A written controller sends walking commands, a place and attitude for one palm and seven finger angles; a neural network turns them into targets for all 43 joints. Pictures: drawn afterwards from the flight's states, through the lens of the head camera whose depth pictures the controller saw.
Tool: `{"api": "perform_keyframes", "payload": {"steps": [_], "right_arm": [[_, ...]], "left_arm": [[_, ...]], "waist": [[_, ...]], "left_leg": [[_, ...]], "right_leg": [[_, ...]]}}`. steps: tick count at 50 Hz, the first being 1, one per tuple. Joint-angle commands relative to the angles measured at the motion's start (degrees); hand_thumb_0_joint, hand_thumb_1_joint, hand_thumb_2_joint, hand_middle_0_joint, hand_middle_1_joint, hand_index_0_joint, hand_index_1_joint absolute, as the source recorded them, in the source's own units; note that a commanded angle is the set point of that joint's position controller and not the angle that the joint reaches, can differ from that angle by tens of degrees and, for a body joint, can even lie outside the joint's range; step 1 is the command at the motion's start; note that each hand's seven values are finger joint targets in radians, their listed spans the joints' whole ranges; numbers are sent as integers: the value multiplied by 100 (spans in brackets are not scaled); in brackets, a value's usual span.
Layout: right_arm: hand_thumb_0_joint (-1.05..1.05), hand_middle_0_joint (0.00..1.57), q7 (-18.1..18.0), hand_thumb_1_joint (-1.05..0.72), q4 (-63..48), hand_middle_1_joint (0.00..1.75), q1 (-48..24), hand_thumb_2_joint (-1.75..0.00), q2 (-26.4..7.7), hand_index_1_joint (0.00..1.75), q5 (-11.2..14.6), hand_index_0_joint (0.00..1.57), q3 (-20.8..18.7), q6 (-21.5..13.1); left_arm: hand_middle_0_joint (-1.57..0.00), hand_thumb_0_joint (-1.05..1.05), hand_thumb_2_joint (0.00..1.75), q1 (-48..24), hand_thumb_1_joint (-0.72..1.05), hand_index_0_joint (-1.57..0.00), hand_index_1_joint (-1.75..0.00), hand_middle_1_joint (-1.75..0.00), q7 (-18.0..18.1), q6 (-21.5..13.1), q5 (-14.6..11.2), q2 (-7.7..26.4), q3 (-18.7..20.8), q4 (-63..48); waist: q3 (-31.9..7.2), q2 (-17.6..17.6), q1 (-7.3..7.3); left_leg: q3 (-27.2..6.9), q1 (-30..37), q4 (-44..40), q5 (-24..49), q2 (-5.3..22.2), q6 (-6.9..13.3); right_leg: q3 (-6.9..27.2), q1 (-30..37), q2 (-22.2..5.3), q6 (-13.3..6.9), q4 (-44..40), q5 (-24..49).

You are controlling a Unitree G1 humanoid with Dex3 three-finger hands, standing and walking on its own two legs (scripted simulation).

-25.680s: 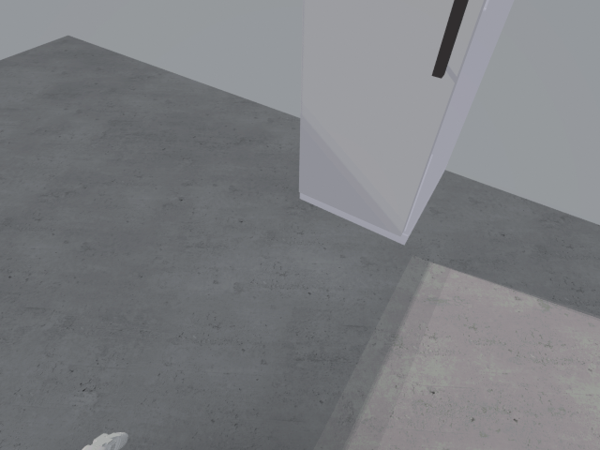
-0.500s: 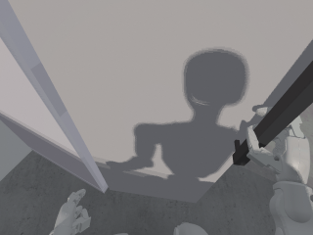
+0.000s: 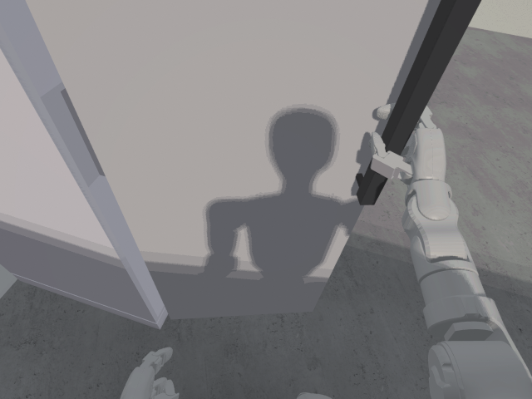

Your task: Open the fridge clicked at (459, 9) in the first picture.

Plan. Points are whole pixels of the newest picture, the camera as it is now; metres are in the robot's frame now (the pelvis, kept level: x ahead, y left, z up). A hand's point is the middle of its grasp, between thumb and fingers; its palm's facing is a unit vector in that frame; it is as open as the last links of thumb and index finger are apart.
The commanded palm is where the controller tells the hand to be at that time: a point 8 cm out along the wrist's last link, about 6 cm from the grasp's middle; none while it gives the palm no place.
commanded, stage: stop walking and hold the door back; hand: right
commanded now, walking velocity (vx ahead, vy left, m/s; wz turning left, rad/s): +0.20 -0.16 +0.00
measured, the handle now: (411, 79) +0.46 -0.17 +0.26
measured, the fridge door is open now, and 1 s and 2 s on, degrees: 69 66 65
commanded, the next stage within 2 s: loosen the grip on the handle in 0.82 s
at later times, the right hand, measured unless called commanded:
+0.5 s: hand (376, 144) +0.45 -0.15 +0.16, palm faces +0.07 +0.99 -0.15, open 6.2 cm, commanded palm +0.41 -0.21 +0.15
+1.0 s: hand (381, 147) +0.44 -0.16 +0.16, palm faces +0.02 +0.99 -0.16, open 6.7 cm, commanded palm +0.40 -0.21 +0.16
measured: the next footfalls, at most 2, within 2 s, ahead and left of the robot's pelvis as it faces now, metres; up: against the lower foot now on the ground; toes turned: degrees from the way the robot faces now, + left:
right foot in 0.22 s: +0.10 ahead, -0.15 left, +0.00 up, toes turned -5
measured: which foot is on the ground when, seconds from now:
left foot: down 0.00-1.00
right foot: up 0.00-0.20, down 0.22-1.00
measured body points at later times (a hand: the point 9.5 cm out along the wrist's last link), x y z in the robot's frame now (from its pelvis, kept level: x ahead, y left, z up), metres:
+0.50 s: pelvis +0.02 -0.03 +0.00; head +0.06 -0.01 +0.45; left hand +0.12 +0.22 -0.12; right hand +0.44 -0.20 +0.17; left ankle +0.02 +0.10 -0.72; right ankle +0.06 -0.14 -0.72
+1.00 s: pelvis +0.02 -0.03 +0.01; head +0.04 -0.04 +0.46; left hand +0.15 +0.21 -0.09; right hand +0.43 -0.21 +0.17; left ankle +0.02 +0.09 -0.72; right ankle +0.06 -0.14 -0.72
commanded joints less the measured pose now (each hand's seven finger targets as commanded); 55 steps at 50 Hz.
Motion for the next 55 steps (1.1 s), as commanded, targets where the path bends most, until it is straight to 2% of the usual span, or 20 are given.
{"api": "perform_keyframes", "payload": {"steps": [1,4,8,10,12,15,17,19,21,23,25,28,30,45,46,47,48,49,52,55], "right_arm": [[0,45,62,-90,-265,140,-3196,-90,-1430,140,-119,45,-672,-384],[0,45,112,-90,98,140,-3018,-90,-1691,140,-188,45,-1053,-603],[0,45,171,-90,-175,140,-2817,-90,-1247,140,-128,45,-805,-726],[0,45,233,-90,-470,140,-2680,-90,-898,140,-92,45,-599,-833],[0,45,306,-90,-769,140,-2433,-90,-488,140,34,45,-268,-843],[0,45,250,-90,-1324,140,-2176,-90,-874,140,-64,45,-508,-867],[0,45,240,-90,-1755,140,-1805,-90,-1035,140,-124,45,-627,-860],[0,45,220,-90,-1799,140,-1396,-90,-1197,140,-179,45,-732,-787],[0,45,172,-90,-1690,140,-1217,-90,-1425,140,-115,45,-887,-690],[0,45,171,-90,-1775,140,-996,-90,-1540,140,-127,45,-1117,-706],[0,45,198,-90,-1875,140,-1076,-90,-1336,140,-127,45,-982,-731],[0,45,223,-90,-2287,140,-930,-90,-929,140,-118,45,-650,-838],[0,45,225,-90,-2371,140,-849,-90,-718,140,-114,45,-455,-838],[0,45,148,-90,-1985,140,-1095,-90,-790,140,-61,45,-401,-703],[0,45,-209,-90,-3087,140,-4984,-90,-4193,140,-614,45,-2725,-927],[0,45,380,-78,-1006,140,-3266,-84,-1738,140,-719,45,-1084,-324],[0,45,498,-66,-1140,140,-2396,-78,-973,140,-230,45,-882,-252],[0,45,533,-54,-1422,140,-2594,-73,-1430,140,-25,45,-1375,-348],[0,45,575,-17,-1689,140,-2345,-55,-734,140,110,45,-668,-577],[0,45,400,19,-1207,140,-1848,-37,-870,140,-129,45,-688,-787]], "left_arm": [[-20,0,90,-281,90,-20,-30,-30,203,-356,4,1121,604,-513],[-20,0,90,-94,90,-20,-30,-30,218,-364,38,1107,559,-501],[-20,0,90,-1,90,-20,-30,-30,184,-419,75,1084,609,-522],[-20,0,90,3,90,-20,-30,-30,147,-451,58,1285,740,-570],[-20,0,90,29,90,-20,-30,-30,41,-383,-61,1309,730,-824],[-20,0,90,-29,90,-20,-30,-30,69,-346,-5,1225,645,-839],[-20,0,90,-26,90,-20,-30,-30,49,-338,-22,1244,649,-917],[-20,0,90,-3,90,-20,-30,-30,66,-318,-26,1091,637,-995],[-20,0,90,8,90,-20,-30,-30,84,-236,-45,1140,678,-937],[-20,0,90,-104,90,-20,-30,-30,101,-205,-12,1042,599,-983],[-20,0,90,-128,90,-20,-30,-30,114,-196,13,1010,558,-956],[-20,0,90,-264,90,-20,-30,-30,84,-196,49,1061,552,-1011],[-20,0,90,-292,90,-20,-30,-30,40,-187,38,1047,538,-1051],[-20,0,90,-362,90,-20,-30,-30,151,-70,23,1018,519,-1062],[-20,0,90,14,90,-20,-30,-30,92,-299,-143,671,354,-1306],[-20,0,90,111,90,-20,-30,-30,-46,-541,135,897,812,-887],[-20,0,90,481,90,-20,-30,-30,-113,-574,-8,1132,877,-956],[-20,0,90,423,90,-20,-30,-30,-146,-660,66,1302,882,-916],[-20,0,90,246,90,-20,-30,-30,-334,-711,55,1152,743,-940],[-20,0,90,397,90,-20,-30,-30,-451,-723,60,1256,790,-802]], "waist": [[-1065,1778,96],[-1457,1750,62],[-1627,1591,224],[-1681,609,273],[-1923,-435,288],[-1581,-566,290],[-1882,-167,260],[-2007,569,354],[-1838,1427,291],[-1873,1490,209],[-1993,1403,228],[-2247,166,228],[-2195,164,224],[-1982,396,273],[-1246,-477,190],[-2442,766,567],[-2664,1279,628],[-2809,1221,598],[-2269,-271,486],[-1666,177,549]], "left_leg": [[-2963,1298,-1835,-724,2101,1041],[-1524,1401,-1347,1169,1670,792],[-830,601,-1016,504,1249,487],[-493,-129,-241,68,694,166],[-49,-567,872,-1132,-85,-131],[-224,-139,394,-714,7,-100],[-337,704,-705,598,189,-53],[-1022,1093,-788,2044,857,166],[-1533,1235,-837,3117,1267,444],[-1420,1467,-708,3866,1277,414],[-1090,1403,-542,3637,1085,280],[-399,426,-335,2077,339,-124],[-356,360,-408,1325,149,-138],[-631,352,-899,1681,373,-60],[-600,175,-886,-649,110,-103],[-199,131,-623,1087,-210,227],[-96,-3,-653,1382,-341,128],[-206,2,-716,1331,-327,80],[-245,-212,-843,619,-290,167],[-279,-428,-921,234,-276,143]], "right_leg": [[379,-1560,-66,132,1768,-436],[-168,-729,-63,138,531,-146],[-838,1057,167,155,-1476,947],[-221,1824,-411,-28,-1965,1339],[1633,1828,-1701,-792,-2317,1510],[1285,1154,-1702,-909,-2099,1699],[321,1044,-1119,-413,-1281,2520],[-405,600,-474,63,-992,1702],[-325,296,-250,209,-682,918],[-239,196,-200,177,-863,555],[-223,592,-263,138,-1363,1257],[207,1893,-985,-190,-1553,3682],[386,1789,-1143,-300,-1557,3600],[-142,1376,-716,-12,-1532,2312],[-279,1184,-308,-49,-2286,865],[-323,1584,-97,60,-1969,2379],[-180,1640,-135,65,-1722,2617],[-223,1831,-139,35,-1671,2324],[-208,1697,-4,77,-1693,1577],[-166,1056,39,-10,-1651,1000]]}}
